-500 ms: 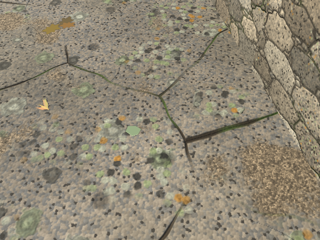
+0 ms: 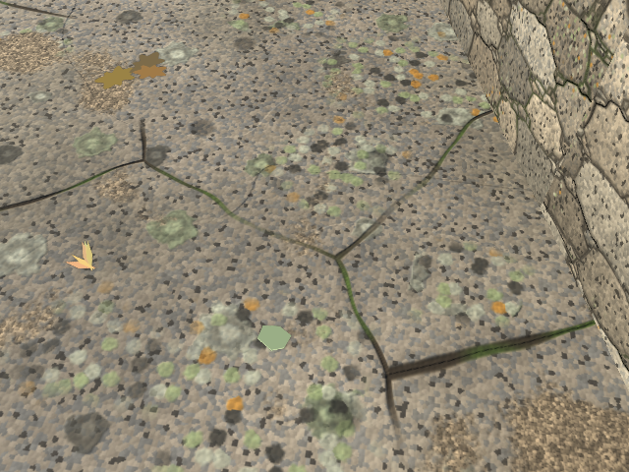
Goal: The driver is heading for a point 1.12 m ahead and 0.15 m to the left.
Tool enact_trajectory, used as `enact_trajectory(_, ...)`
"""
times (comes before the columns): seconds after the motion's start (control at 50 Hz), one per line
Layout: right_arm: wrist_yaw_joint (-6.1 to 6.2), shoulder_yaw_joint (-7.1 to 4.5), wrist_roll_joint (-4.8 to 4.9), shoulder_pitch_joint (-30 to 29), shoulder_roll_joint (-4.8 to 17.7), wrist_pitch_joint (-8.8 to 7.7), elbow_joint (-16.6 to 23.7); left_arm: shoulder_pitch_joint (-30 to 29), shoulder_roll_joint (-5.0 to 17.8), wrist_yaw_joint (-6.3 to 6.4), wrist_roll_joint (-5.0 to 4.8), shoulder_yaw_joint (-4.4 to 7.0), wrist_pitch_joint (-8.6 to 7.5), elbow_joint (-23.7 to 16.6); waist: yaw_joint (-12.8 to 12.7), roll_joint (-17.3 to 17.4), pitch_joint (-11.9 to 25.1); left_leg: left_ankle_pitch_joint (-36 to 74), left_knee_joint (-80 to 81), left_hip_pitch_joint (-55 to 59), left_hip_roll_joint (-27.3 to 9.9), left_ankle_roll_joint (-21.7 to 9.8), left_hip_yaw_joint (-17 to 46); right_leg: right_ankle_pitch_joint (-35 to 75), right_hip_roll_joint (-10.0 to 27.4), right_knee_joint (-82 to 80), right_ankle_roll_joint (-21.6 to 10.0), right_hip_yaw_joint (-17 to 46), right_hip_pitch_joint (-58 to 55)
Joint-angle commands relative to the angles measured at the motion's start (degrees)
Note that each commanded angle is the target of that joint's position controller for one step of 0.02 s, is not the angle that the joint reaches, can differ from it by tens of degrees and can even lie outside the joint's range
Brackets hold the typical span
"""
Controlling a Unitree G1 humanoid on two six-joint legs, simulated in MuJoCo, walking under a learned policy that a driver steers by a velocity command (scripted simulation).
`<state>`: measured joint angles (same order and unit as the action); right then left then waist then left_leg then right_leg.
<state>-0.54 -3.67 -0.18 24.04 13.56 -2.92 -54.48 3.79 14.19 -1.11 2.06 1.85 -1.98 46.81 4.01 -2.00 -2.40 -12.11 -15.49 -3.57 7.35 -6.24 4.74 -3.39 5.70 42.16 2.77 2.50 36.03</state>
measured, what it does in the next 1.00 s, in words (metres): walks ahead, turning left: right foot, then left foot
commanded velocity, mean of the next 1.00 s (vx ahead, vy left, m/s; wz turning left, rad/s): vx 0.50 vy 0.00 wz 0.41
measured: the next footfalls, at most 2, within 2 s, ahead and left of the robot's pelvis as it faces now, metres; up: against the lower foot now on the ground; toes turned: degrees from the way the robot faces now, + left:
right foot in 0.16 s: +0.27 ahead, -0.13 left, +0.00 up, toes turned +7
left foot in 0.68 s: +0.46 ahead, +0.15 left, +0.00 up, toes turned +27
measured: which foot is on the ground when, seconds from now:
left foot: down 0.00-0.18, up 0.20-0.66, down 0.68-1.00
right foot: up 0.00-0.14, down 0.16-0.70, up 0.72-1.00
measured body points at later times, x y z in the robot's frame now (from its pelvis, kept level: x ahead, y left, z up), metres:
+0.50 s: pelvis +0.26 -0.03 +0.00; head +0.29 -0.03 +0.45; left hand +0.19 +0.23 -0.13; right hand +0.49 -0.23 -0.11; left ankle +0.33 +0.13 -0.68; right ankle +0.23 -0.14 -0.75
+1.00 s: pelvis +0.50 +0.11 +0.00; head +0.51 +0.13 +0.45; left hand +0.49 +0.39 -0.13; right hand +0.61 -0.14 -0.13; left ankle +0.43 +0.13 -0.75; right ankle +0.67 +0.01 -0.68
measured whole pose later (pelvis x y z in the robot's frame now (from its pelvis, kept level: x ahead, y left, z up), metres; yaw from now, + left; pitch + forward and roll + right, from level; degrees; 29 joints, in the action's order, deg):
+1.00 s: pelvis +0.50 +0.11 +0.00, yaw +25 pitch +0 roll +1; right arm -0.5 -2.6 -0.3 22.0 13.6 -3.9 -53.9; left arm 11.1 14.7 -1.9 1.9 2.9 -0.9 48.8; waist 1.3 -2.5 -1.9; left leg -11.3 -12.1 -1.0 6.1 -6.2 -2.7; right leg -7.1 7.6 51.1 0.3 -1.0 36.1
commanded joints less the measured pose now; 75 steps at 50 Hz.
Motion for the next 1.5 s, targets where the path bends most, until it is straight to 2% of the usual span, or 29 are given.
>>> enact_trajectory(0.02, 0.52, -1.97, -0.37, 3.2, 9.1, -0.41, 2.6, -7.5, 3.6, -0.11, -0.45, 0.35, -0.88, -5.8, 0.9, 5.7, -0.8, 17.4, 2.5, -0.2, -14.2, -6.8, 12.2, 2.5, -2.9, -4.3, 0.3, -2.1, -0.1)
enact_trajectory(0.08, 1.14, -2.34, -0.90, 3.0, 10.1, -0.19, 3.4, -8.7, 4.7, -0.03, -0.81, 0.34, -1.56, -7.5, 0.5, 6.5, -0.3, 22.5, -1.5, 2.1, -15.3, -5.6, 14.5, -0.4, -4.1, -8.9, -0.8, -1.1, -3.7)
enact_trajectory(0.14, 1.16, -2.90, -0.84, -1.6, 11.8, -0.46, 5.1, 3.5, 7.6, 0.87, -0.89, 1.49, -2.76, -4.5, -5.9, 5.8, 3.9, 29.0, -12.1, -2.5, -13.1, -2.4, 14.8, -5.1, -6.9, -16.0, -3.4, -1.9, -22.9)
enact_trajectory(0.16, 0.63, -2.57, -0.27, -2.0, 10.4, -0.99, 5.7, 11.2, 10.4, 1.69, -0.02, 2.46, -3.64, -3.0, -9.3, 1.6, 9.3, 24.8, -24.1, -7.3, -9.0, -0.9, 11.7, -7.0, -1.9, -18.4, -5.6, 2.6, -34.9)
enact_trajectory(0.18, 0.46, -1.32, 1.26, -0.1, 5.2, -1.35, 8.0, 19.0, 15.4, 2.68, 1.43, 3.52, -3.65, -3.3, -11.0, -6.8, 18.6, 4.4, -40.9, -18.2, -3.8, 0.9, 5.1, -18.8, 13.8, -20.6, -8.9, 19.5, -49.7)
enact_trajectory(0.2, 0.52, -1.30, 1.14, 3.9, 5.3, -0.97, 9.5, 16.6, 17.6, 2.54, 0.90, 4.25, -2.44, -3.0, -6.8, -17.3, 20.3, -20.5, -50.6, -30.8, 0.5, 1.2, 0.6, -21.8, 21.1, -27.6, -14.2, 41.8, -52.0)
enact_trajectory(0.22, 0.94, -1.67, -0.41, 3.4, 8.4, 0.11, 7.1, 12.2, 11.7, 2.18, 0.45, 3.24, -1.86, -4.2, -5.2, -6.6, 11.9, -16.0, -55.4, -34.0, -5.1, 0.8, 1.7, -26.5, 19.3, -27.1, -14.3, 36.3, -44.6)
enact_trajectory(0.24, 0.26, -1.62, -0.93, -0.6, 8.1, 0.33, 7.1, 9.2, 6.8, 1.91, -0.05, 2.08, -1.91, -4.7, -5.4, -0.3, 5.7, -11.0, -54.3, -33.3, -7.0, 1.2, 1.2, -23.0, 15.6, -28.0, -13.1, 26.7, -37.5)
enact_trajectory(0.28, -0.76, -1.55, -1.77, -3.6, 6.5, 1.13, 8.1, 8.7, 4.8, 1.99, -0.08, 1.36, -2.49, -3.6, -4.1, -3.0, 1.6, -7.1, -50.0, -30.8, -9.8, 2.3, 0.3, -9.7, 10.8, -30.5, -10.6, 13.7, -30.5)
enact_trajectory(0.38, -2.52, -0.98, -1.87, -9.1, 5.2, 3.06, 10.8, 12.7, 5.9, 1.39, -1.18, 1.98, -4.47, -1.1, -3.5, -3.3, 1.8, -0.5, -48.9, -34.7, -11.0, 4.0, -1.6, 6.8, 9.6, -32.6, -11.3, 1.8, -31.5)
enact_trajectory(0.58, -4.06, 1.07, -2.20, -26.0, 3.5, 2.45, 17.2, 20.0, 7.9, 1.65, -0.91, 2.55, -3.46, 3.3, -6.9, -2.6, -2.8, 7.0, -22.0, -29.9, -9.5, 1.6, -9.4, 16.1, 9.5, -32.1, -9.8, -11.0, -36.4)
enact_trajectory(0.64, -2.98, 0.62, -2.84, -22.3, 4.6, 2.00, 16.0, 21.6, 9.8, 1.85, -0.80, 2.66, -2.28, 5.0, -4.6, -3.9, 0.1, -1.0, -18.0, -21.4, -4.9, -1.8, -11.7, 38.6, 10.3, -21.8, -9.5, -13.1, -40.6)
enact_trajectory(0.68, -1.87, -0.83, -3.67, -6.5, 7.1, 0.82, 10.4, 21.2, 9.5, 1.90, -1.19, 2.10, -1.55, 5.0, 2.3, -1.3, 9.1, 1.9, -11.8, 0.3, -3.5, -4.7, -9.7, 35.5, 8.2, -1.6, -7.9, -15.7, -33.3)
enact_trajectory(0.7, -0.84, -2.25, -4.58, 1.1, 12.6, 0.55, 9.3, 22.3, 4.9, 1.40, -2.11, 0.77, -1.77, 2.1, 4.2, 7.5, 17.6, -3.9, -11.0, 19.0, -19.1, -9.0, 9.8, 9.9, 4.7, 17.2, -5.9, -16.2, -16.1)
enact_trajectory(0.72, -0.32, -3.16, -2.07, 1.9, 16.5, 1.20, 9.0, 23.5, 4.7, 0.78, -2.36, 1.09, -1.76, 0.7, 2.2, 15.5, 23.2, 2.4, -2.8, 26.0, -31.5, -15.1, 35.3, -27.7, -5.7, 34.3, -3.8, -10.8, -1.7)
enact_trajectory(0.74, 0.22, -2.98, -0.97, -1.1, 15.2, 1.62, 9.3, 16.4, 8.8, 0.98, -1.57, 2.25, -1.63, -0.1, 2.7, 6.0, 16.4, 9.2, -2.9, 21.3, -28.6, -13.4, 26.5, -23.1, -2.7, 36.0, -4.4, -3.2, 3.6)
enact_trajectory(0.78, 0.43, -1.22, -0.87, -7.0, 9.0, 0.74, 8.4, 14.8, 5.7, 0.58, -2.12, 1.49, -2.36, 0.2, -1.7, 3.3, 5.1, 18.5, -0.4, 6.0, -23.0, -9.2, 12.6, -16.7, 0.9, 27.6, -5.1, -2.0, 0.4)
enact_trajectory(0.8, 0.46, -0.59, -0.57, -8.6, 7.2, 0.21, 7.9, 15.9, 5.4, 0.45, -1.06, 1.56, -1.61, 0.9, -3.9, 3.8, 2.9, 20.0, 1.2, 1.2, -20.6, -7.4, 8.9, -15.8, 1.7, 24.1, -4.8, -1.9, -2.8)
enact_trajectory(0.9, 0.14, -0.43, 0.00, -6.5, 7.4, -1.83, 5.4, 14.4, 3.5, -0.77, 0.18, 1.63, 0.79, 1.3, -5.5, 5.0, 0.3, 17.2, 7.8, -3.7, -17.6, -7.3, 3.6, -8.8, 1.8, 17.3, -3.1, -3.4, -3.1)
enact_trajectory(1.12, 0.98, 0.15, -0.83, 3.3, 7.7, -1.96, -0.7, -5.1, 3.0, -0.91, -0.49, 0.78, -0.11, -5.0, -0.7, 5.1, -4.2, 27.3, 6.8, 8.2, -18.7, -5.2, -0.4, 2.1, -1.6, -6.5, -5.1, -6.3, 1.2)
enact_trajectory(1.18, 1.59, 0.00, -1.19, 1.5, 9.0, -1.88, -1.3, -1.5, 4.0, -0.44, -0.54, 1.21, -0.73, -4.4, -3.5, 5.9, -2.4, 43.6, 0.2, 10.8, -19.5, -3.7, -1.8, -4.4, -4.8, -10.0, -8.0, -7.6, -6.5)
enact_trajectory(1.22, 1.56, -0.08, -1.24, -0.2, 9.7, -1.60, -1.6, 13.2, 6.0, 0.68, -0.20, 2.42, -1.55, 0.4, -10.1, 4.7, 5.7, 51.4, -17.3, 8.0, -16.8, -1.8, -4.4, -4.6, -8.1, -14.9, -10.6, -8.8, -24.8)
enact_trajectory(1.24, 1.44, 0.59, -0.70, 0.1, 8.0, -1.78, -0.3, 23.6, 9.9, 1.47, 1.14, 3.57, -2.00, 2.8, -13.6, 0.9, 12.6, 35.1, -33.3, -3.1, -14.2, -0.9, -6.1, -8.2, 1.4, -15.7, -13.4, 1.3, -40.4)
enact_trajectory(1.26, 0.72, 1.55, 1.36, 7.0, 2.3, -1.85, 0.6, 26.9, 16.5, 1.41, 1.66, 5.31, -1.88, 3.5, -10.4, -13.1, 19.3, -6.3, -56.1, -23.9, -2.2, 1.9, -8.5, -12.6, 18.1, -21.4, -21.7, 31.0, -55.1)
enact_trajectory(1.28, 0.99, 0.23, -0.42, 3.3, 7.6, -1.81, 0.1, 21.7, 13.0, 0.76, -0.88, 4.59, -1.27, 3.2, -9.4, -5.5, 16.8, -15.0, -61.4, -29.3, -3.1, 0.8, 0.4, -12.4, 16.8, -26.1, -21.0, 36.4, -50.8)
enact_trajectory(1.3, 0.81, 0.05, -0.45, -0.4, 7.4, -1.95, 1.4, 15.3, 10.0, 0.61, -1.46, 3.75, -1.27, 2.2, -6.9, -2.6, 8.0, -10.5, -60.6, -31.3, -6.5, 0.5, 0.4, -11.7, 15.3, -26.5, -19.6, 25.9, -42.6)
enact_trajectory(1.32, 0.58, 0.37, -0.50, -2.9, 6.4, -2.18, 1.8, 12.5, 6.3, 0.38, -1.16, 2.81, -1.65, 2.1, -6.0, 0.8, 4.2, -7.2, -57.5, -30.4, -8.7, 0.6, -0.3, -7.0, 12.8, -28.4, -18.2, 19.9, -36.4)
enact_trajectory(1.36, 0.05, 0.57, -1.79, -3.2, 4.7, -0.97, 1.8, 11.4, 3.3, 0.65, -1.32, 1.72, -2.31, 3.8, -3.0, -1.2, 1.1, -4.7, -51.4, -25.8, -11.5, 1.6, -1.5, -0.9, 7.6, -31.1, -15.0, 11.6, -28.6)
enact_trajectory(1.5, -0.95, 1.32, -2.03, -15.4, 3.0, 0.46, 6.4, 18.0, 6.1, 0.77, -1.99, 2.43, -3.03, 7.3, -4.0, -0.9, -2.3, 4.0, -33.5, -30.3, -13.0, 7.5, -5.5, 2.2, 3.8, -35.5, -16.7, 7.6, -26.3)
